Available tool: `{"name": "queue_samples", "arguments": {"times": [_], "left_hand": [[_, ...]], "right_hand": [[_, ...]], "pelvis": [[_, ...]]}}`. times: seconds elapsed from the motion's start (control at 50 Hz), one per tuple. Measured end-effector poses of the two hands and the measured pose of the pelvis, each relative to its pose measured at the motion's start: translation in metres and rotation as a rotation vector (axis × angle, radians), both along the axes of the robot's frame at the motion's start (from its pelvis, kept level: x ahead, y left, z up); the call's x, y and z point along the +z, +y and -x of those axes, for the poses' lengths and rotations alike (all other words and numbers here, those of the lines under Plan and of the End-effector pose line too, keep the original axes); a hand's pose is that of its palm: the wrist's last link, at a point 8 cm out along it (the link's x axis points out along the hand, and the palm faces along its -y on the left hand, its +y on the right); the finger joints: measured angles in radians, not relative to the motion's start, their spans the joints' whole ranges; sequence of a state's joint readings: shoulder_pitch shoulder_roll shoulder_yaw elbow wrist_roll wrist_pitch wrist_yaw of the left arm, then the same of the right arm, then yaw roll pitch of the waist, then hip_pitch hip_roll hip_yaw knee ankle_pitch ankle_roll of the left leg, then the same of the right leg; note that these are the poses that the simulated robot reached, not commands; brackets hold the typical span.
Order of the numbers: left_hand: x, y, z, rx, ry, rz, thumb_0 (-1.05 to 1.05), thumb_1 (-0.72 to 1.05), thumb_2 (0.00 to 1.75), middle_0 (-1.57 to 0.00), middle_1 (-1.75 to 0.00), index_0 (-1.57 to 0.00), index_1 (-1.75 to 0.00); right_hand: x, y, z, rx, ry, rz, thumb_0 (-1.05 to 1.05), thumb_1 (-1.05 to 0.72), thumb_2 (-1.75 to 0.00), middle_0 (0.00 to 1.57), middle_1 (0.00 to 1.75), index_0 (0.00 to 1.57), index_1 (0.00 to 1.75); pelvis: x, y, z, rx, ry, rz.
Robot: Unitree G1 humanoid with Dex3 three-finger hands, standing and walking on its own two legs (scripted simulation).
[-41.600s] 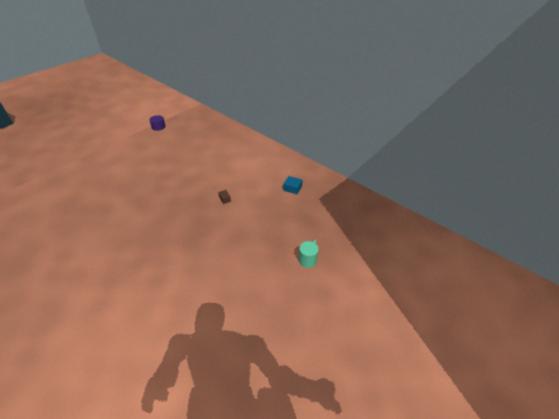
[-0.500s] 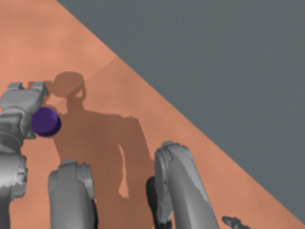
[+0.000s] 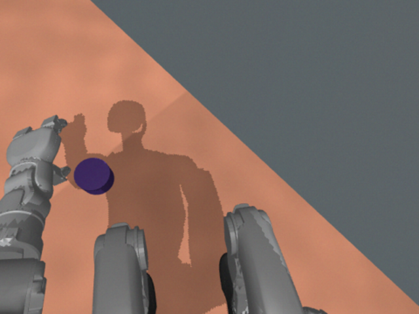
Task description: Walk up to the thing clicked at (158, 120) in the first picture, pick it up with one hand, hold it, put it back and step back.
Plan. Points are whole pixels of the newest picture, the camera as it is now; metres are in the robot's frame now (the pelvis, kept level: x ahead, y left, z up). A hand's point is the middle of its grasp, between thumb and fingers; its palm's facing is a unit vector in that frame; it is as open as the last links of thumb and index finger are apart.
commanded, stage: home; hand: left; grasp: from above
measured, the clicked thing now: (95, 176) +0.48 +0.25 -0.36
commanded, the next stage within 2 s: none
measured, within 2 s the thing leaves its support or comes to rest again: neither
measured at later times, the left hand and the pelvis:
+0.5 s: hand (13, 255) +0.28 +0.21 +0.08, palm faces -0.05 -0.91 -0.41, open 7.4 cm; pelvis +0.01 -0.01 +0.18, yaw +4 degrees
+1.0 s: hand out of the picture +0.23 +0.19 +0.28, palm faces +0.16 -0.96 -0.21, open 7.4 cm; pelvis +0.08 +0.00 +0.32, yaw +6 degrees
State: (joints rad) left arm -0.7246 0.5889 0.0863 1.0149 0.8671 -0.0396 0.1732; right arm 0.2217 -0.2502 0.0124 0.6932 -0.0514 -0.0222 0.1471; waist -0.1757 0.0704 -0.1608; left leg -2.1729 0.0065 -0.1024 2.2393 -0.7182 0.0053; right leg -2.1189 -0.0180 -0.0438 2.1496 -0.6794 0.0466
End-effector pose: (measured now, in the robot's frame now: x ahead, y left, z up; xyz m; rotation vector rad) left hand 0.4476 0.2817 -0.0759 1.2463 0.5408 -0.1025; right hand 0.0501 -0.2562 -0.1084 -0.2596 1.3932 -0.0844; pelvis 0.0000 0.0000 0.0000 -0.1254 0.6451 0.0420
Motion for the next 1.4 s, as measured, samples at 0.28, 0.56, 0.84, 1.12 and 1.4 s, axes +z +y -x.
{"name": "queue_samples", "arguments": {"times": [0.28, 0.56, 0.84, 1.12, 1.4], "left_hand": [[0.113, -0.008, 0.123, 0.235, 0.008, 0.419, 0.0, 0.82, 0.9, -0.21, -0.32, -0.21, -0.32], [0.218, -0.03, 0.197, 0.573, 0.044, 0.737, 0.01, 0.89, 0.9, -0.21, -0.3, -0.21, -0.3], [0.331, -0.042, 0.226, 0.744, 0.049, 0.888, 0.01, 0.9, 0.9, -0.2, -0.3, -0.2, -0.3], [0.384, -0.043, 0.247, 0.741, 0.025, 0.907, 0.01, 0.9, 0.9, -0.2, -0.3, -0.2, -0.3], [0.381, -0.04, 0.248, 0.741, 0.027, 0.913, 0.01, 0.9, 0.9, -0.2, -0.3, -0.2, -0.29]], "right_hand": [[0.118, -0.007, -0.128, 0.118, -0.374, 0.058, 0.01, -0.91, -0.89, 0.2, 0.3, 0.2, 0.29], [0.235, 0.034, -0.177, 0.107, -0.62, -0.002, 0.01, -0.9, -0.89, 0.2, 0.3, 0.2, 0.3], [0.331, 0.029, -0.166, 0.025, -0.664, 0.064, 0.01, -0.9, -0.89, 0.2, 0.3, 0.2, 0.3], [0.381, 0.028, -0.208, 0.053, -0.831, 0.075, 0.01, -0.9, -0.89, 0.2, 0.3, 0.2, 0.29], [0.384, 0.039, -0.216, 0.099, -0.835, 0.061, 0.01, -0.9, -0.89, 0.2, 0.3, 0.2, 0.3]], "pelvis": [[0.104, -0.004, 0.003, 0.025, -0.084, -0.035], [0.204, -0.008, -0.017, 0.046, -0.215, -0.062], [0.295, -0.007, -0.059, 0.066, -0.355, -0.083], [0.326, -0.003, -0.084, 0.079, -0.445, -0.1], [0.327, -0.001, -0.083, 0.084, -0.461, -0.1]]}}
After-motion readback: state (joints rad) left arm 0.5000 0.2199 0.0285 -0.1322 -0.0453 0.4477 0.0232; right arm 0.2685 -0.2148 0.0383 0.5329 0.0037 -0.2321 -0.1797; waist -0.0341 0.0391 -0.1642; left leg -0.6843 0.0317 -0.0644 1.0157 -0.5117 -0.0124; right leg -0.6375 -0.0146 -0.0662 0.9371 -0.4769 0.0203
